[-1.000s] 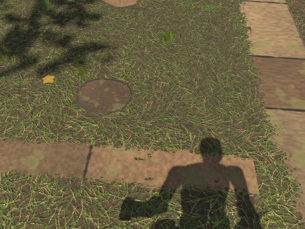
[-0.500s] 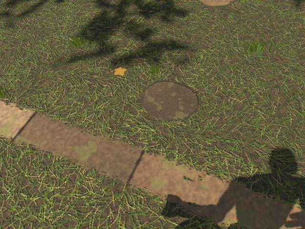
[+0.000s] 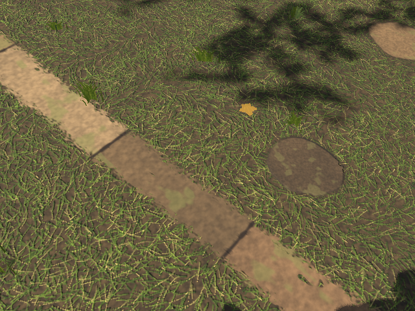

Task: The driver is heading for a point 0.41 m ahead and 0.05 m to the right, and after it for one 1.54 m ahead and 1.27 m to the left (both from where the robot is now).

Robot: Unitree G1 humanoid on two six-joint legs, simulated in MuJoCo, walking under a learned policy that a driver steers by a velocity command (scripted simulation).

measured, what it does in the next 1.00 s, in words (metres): walks ahead: right foot, then left foot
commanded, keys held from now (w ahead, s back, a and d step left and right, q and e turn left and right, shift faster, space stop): no key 0.36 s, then w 0.60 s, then q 0.04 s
